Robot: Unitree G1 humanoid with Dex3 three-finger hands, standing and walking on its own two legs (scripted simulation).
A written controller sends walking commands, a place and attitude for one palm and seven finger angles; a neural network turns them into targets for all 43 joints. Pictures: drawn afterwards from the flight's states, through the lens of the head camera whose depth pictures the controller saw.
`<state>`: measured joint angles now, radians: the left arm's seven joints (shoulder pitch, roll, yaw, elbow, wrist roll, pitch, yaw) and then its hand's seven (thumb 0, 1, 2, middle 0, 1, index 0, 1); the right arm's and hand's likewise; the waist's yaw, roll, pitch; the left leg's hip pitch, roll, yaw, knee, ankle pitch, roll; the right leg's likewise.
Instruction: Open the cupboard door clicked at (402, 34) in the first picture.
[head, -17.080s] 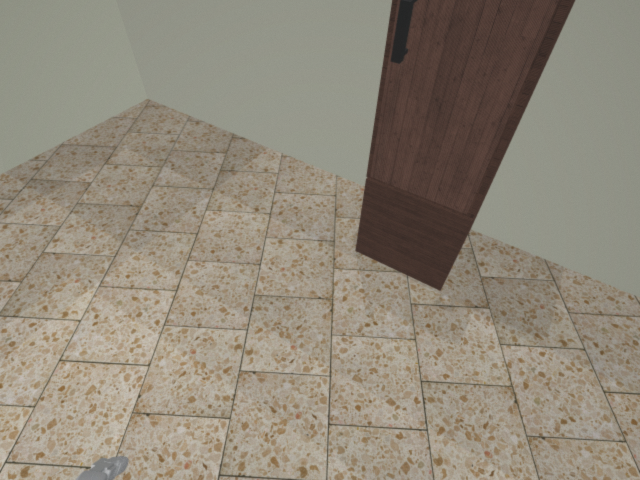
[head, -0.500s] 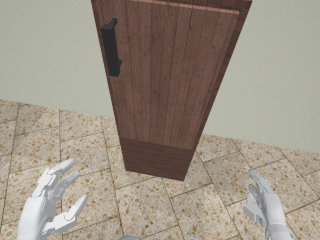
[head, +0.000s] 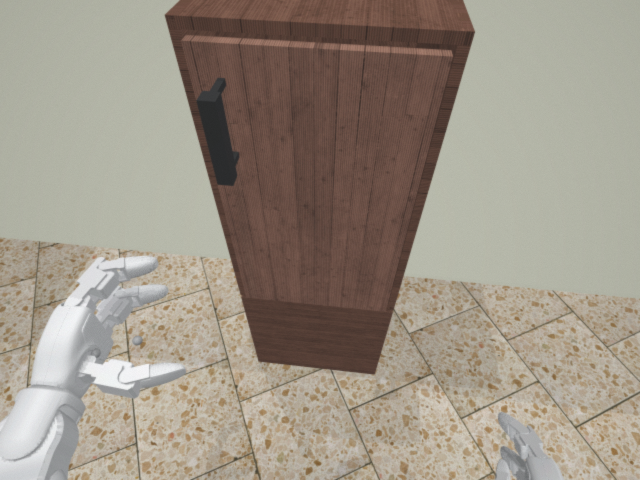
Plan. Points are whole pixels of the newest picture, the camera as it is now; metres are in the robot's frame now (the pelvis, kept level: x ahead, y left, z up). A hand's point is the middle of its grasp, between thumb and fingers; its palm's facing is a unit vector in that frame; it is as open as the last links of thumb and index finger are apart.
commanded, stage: raise the hand with hooked fingers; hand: left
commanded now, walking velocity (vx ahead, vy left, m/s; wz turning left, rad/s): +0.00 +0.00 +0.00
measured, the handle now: (223, 133) +0.52 +0.18 +0.16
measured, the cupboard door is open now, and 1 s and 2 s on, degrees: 0 0 0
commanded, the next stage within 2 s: move the hooked fingers beside the handle in 1.06 s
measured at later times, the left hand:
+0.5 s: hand (77, 248) +0.29 +0.27 +0.18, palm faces +0.08 -0.99 -0.08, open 14.0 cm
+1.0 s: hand (90, 235) +0.31 +0.26 +0.18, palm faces +0.07 -1.00 -0.06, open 14.0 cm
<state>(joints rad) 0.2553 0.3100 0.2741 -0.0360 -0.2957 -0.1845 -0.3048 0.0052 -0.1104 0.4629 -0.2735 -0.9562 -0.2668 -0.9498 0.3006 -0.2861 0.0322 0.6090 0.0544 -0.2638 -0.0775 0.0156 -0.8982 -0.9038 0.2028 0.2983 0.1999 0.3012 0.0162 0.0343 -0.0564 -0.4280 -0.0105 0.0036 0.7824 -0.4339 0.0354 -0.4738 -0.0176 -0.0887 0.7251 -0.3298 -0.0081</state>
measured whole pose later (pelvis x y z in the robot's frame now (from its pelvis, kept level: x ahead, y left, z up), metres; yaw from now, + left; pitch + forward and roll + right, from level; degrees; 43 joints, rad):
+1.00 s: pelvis +0.01 -0.02 +0.02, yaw -1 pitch -1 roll -1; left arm -0.17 0.46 0.46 0.27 -0.30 0.09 -0.44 -0.01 -0.50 0.30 -0.30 -1.20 -0.30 -1.20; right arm 0.24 -0.28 0.07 0.60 0.08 -0.22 -0.11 0.01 -0.90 -0.90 0.20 0.30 0.20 0.30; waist 0.04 0.04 -0.02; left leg -0.18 0.00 0.01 0.52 -0.32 0.01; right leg -0.25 0.01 -0.08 0.50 -0.23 -0.03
